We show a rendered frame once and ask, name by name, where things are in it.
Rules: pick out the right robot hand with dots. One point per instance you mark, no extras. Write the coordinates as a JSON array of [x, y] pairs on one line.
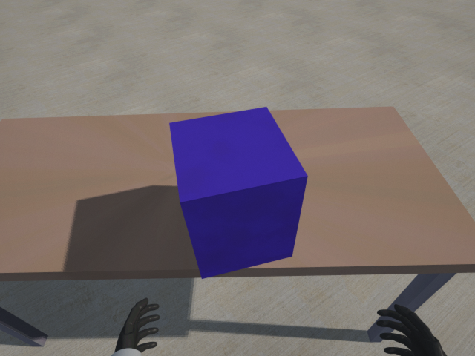
[[419, 338]]

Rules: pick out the carton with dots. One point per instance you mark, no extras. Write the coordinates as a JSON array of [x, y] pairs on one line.
[[241, 189]]

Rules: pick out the left robot hand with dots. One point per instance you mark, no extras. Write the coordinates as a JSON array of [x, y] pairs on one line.
[[130, 335]]

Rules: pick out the table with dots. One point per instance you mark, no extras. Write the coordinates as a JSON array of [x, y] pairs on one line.
[[96, 198]]

